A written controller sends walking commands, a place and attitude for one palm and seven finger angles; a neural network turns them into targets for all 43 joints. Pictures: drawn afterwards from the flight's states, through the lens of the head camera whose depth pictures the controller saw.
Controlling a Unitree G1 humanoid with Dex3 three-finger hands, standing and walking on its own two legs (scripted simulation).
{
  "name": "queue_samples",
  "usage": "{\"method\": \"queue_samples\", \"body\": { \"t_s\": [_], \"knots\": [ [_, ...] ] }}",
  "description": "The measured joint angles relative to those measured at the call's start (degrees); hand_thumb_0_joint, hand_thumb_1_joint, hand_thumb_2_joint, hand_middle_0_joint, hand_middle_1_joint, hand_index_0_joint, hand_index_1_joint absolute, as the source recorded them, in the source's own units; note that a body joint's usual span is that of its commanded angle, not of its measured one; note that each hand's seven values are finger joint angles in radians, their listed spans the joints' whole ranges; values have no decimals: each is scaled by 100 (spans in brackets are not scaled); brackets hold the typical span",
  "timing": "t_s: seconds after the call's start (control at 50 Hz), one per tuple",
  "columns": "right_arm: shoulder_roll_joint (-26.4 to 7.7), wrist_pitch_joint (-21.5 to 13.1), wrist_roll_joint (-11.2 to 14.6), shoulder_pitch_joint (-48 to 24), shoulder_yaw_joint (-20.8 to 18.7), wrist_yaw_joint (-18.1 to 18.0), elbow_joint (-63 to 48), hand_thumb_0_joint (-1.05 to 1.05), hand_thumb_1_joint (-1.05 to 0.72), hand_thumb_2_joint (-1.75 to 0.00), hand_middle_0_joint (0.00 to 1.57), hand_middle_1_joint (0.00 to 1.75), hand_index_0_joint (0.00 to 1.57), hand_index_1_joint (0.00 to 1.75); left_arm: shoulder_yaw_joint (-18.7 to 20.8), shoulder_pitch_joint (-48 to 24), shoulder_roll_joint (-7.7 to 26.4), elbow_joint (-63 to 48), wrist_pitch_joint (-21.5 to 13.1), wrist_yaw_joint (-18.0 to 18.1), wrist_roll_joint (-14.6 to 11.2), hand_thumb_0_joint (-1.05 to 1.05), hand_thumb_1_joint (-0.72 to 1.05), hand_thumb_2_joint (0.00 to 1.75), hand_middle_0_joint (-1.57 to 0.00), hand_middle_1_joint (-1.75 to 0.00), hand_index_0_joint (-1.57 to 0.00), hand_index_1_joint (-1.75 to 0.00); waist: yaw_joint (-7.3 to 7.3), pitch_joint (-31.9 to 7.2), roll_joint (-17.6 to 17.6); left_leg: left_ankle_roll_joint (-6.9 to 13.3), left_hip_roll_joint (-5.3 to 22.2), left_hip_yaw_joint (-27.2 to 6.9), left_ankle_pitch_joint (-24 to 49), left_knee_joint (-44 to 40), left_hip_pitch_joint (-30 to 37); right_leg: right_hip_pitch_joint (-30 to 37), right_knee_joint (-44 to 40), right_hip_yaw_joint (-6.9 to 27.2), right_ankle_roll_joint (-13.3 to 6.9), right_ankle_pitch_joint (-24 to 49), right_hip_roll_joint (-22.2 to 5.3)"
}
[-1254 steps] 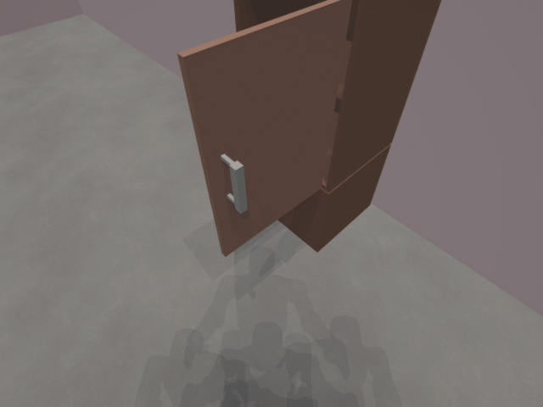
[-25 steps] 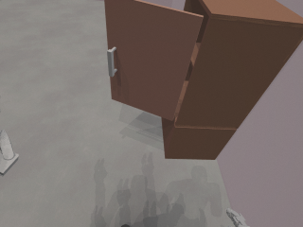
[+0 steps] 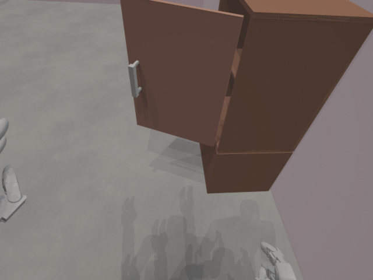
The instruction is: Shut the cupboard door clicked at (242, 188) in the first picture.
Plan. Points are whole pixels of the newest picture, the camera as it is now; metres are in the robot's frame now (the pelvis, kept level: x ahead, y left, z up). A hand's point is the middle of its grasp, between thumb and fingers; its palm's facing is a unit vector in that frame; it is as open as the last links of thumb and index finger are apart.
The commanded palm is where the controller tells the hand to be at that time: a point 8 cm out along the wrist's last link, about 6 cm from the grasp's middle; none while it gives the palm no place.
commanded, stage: stop stepping back and stand still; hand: left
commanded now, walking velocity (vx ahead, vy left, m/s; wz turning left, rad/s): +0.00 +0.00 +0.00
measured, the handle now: (136, 79) +0.86 +0.23 -0.05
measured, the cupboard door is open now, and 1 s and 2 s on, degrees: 67 67 67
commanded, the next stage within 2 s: let the arm hang, fingers relaxed in 0.48 s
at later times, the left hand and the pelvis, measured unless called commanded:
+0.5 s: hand (41, 190) +0.22 +0.24 +0.16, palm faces +0.43 -0.78 -0.46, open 7.4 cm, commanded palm +0.16 +0.28 +0.17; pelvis +0.02 -0.02 -0.01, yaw +0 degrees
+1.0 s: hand out of the picture -0.03 +0.18 -0.19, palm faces +0.08 -0.98 -0.17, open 7.0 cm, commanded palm none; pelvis -0.01 +0.00 +0.00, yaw +3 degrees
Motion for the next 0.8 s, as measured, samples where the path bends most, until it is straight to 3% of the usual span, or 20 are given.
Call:
{"method": "queue_samples", "body": {
  "t_s": [0.08, 0.28, 0.42, 0.58, 0.62, 0.68, 0.74, 0.8],
  "knots": [
    [-174, 160, 65, -73, -98, -14, 91, 1, -90, -90, 21, 30, 20, 30, 29, -13, 66, 264, 85, -15, -77, 2, 89, 90, -21, -30, -22, -30, -4, -1, 239, -67, 119, -91, -145, 219, -72, 50, -23, -75, -174, -12, 132],
    [-592, 358, 194, 14, -362, -139, 213, 1, -90, -90, 20, 30, 20, 30, -263, -198, -332, 572, 190, 59, -62, 2, 89, 90, -21, -30, -22, -30, 93, -129, 348, -166, 190, -133, -523, 656, -7, 165, 324, -102, -256, -369, 202],
    [-555, 403, 211, -57, -381, -131, 93, 1, -90, -90, 20, 30, 20, 30, -185, -242, -230, 587, 54, 47, -45, 2, 89, 90, -21, -30, -22, -30, 44, -78, 318, -199, 210, -158, -547, 666, 24, 207, 316, -121, -283, -391, 226],
    [-457, 427, 216, -112, -310, -110, 30, 1, -90, -90, 20, 30, 20, 30, -186, -190, -188, 577, 58, 34, -53, 2, 89, 90, -21, -30, -22, -30, 113, 29, 319, -160, 193, -111, -455, 524, 72, 235, 192, -77, -230, -290, 204],
    [-619, 255, 236, -181, -331, 122, 244, 1, -90, -90, 20, 30, 20, 30, -575, -625, -150, 1306, 77, -210, 95, 1, 90, 90, -20, -30, -21, -30, 183, 25, 437, -121, 138, -157, -446, 682, -99, 71, 394, -151, -204, -337, 149],
    [-931, 375, 128, -434, -329, 327, 681, 1, -90, -90, 20, 30, 20, 30, -1402, -1479, -363, 3278, 658, -632, 260, 1, 90, 90, -20, -30, -21, -30, 231, 1, 680, -34, 32, -197, -537, 981, -348, -215, 847, -225, -174, -537, 38],
    [-969, 577, 54, -591, -300, 365, 989, 1, -90, -90, 20, 30, 20, 30, -1978, -1918, -752, 5189, 1122, -820, 334, 1, 91, 90, -20, -30, -20, -30, 124, 91, 680, 8, -41, -208, -560, 1141, -435, -330, 1110, -256, -152, -642, -43],
    [-796, 735, -7, -532, -261, 355, 1225, 1, -90, -90, 20, 30, 20, 30, -2332, -1966, -1159, 6594, 1350, -858, 346, 1, 91, 90, -19, -30, -20, -29, 7, 266, 428, 6, -79, -212, -537, 1138, -375, -292, 1175, -267, -155, -666, -82]
  ]
}}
